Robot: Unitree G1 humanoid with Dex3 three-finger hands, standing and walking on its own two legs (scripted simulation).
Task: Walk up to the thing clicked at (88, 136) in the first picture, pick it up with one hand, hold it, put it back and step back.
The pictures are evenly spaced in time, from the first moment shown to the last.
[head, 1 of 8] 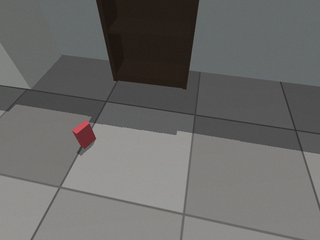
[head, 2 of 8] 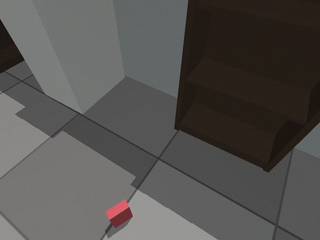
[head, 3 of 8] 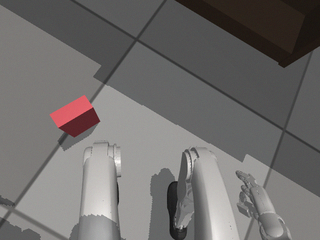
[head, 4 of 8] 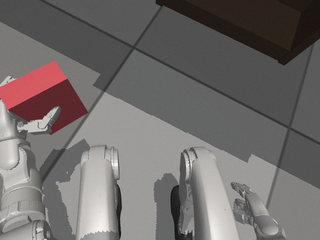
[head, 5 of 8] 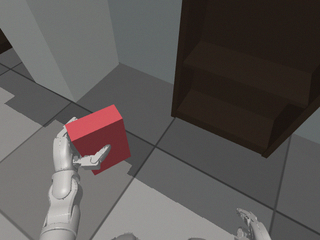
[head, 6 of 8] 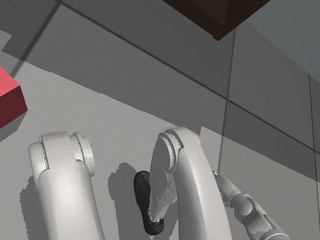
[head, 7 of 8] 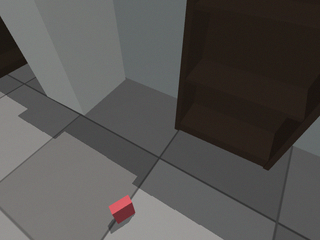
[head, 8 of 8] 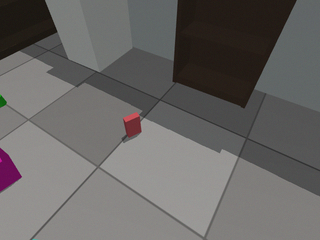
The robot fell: no
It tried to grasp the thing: yes
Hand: left
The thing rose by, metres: 0.68
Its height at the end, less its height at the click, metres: +0.00
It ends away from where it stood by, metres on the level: 0.01
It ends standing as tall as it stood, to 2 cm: yes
